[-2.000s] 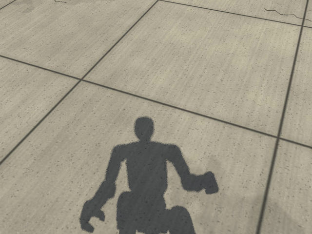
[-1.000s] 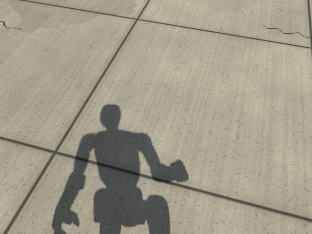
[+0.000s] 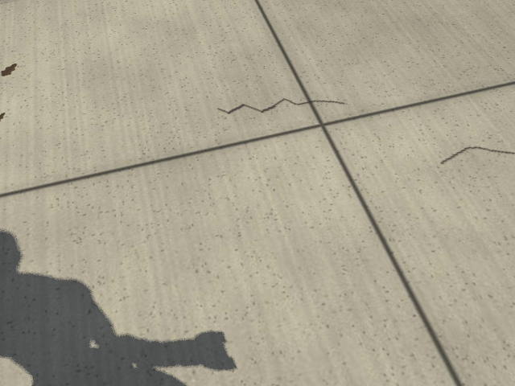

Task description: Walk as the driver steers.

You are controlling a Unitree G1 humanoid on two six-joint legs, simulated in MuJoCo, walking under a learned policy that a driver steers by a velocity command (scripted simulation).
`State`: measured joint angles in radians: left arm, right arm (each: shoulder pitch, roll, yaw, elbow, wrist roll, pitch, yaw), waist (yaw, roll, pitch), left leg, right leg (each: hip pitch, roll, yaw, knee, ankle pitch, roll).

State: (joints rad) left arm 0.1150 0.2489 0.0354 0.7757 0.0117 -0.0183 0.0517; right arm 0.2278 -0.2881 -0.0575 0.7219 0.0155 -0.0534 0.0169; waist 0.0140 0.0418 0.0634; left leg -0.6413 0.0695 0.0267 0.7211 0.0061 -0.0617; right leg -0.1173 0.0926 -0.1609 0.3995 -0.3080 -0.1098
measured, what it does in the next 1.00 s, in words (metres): steps to the right, turning left: left foot, then right foot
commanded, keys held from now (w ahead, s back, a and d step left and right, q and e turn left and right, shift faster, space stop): s+q+shift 0.26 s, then q+shift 0.48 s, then shift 0.08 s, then e+shift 0.18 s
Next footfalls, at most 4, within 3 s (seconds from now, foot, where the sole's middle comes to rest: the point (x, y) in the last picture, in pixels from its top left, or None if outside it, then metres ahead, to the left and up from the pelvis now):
0.06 left None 0.20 0.10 -0.77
0.50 right None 0.12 -0.15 -0.77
0.92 left None -0.13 0.00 -0.77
1.46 right None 0.02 -0.21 -0.77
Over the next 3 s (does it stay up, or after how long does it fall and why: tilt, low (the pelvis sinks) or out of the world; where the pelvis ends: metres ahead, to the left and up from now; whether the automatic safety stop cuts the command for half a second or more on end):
stays up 1.17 0.24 0.00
